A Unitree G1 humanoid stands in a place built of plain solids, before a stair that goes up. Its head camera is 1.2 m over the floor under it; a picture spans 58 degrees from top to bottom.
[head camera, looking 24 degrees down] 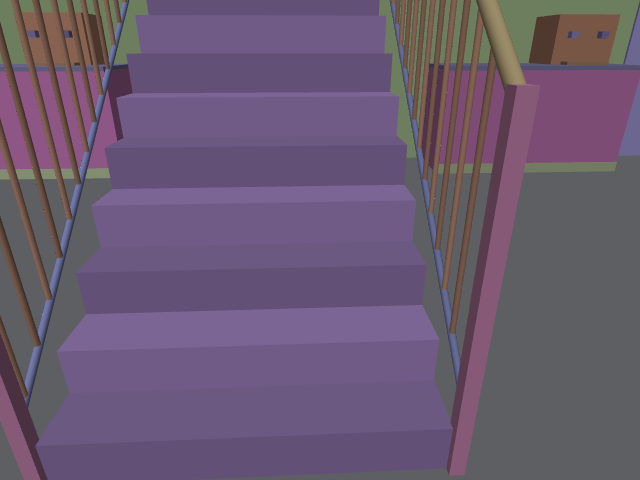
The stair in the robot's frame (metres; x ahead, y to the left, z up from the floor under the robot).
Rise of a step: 0.17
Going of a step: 0.21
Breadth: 1.21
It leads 3 degrees to the left of straight ahead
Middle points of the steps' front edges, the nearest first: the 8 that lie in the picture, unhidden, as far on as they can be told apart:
0.91 0.21 0.17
1.12 0.22 0.34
1.32 0.23 0.50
1.53 0.24 0.67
1.74 0.25 0.84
1.94 0.26 1.01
2.15 0.27 1.17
2.35 0.28 1.34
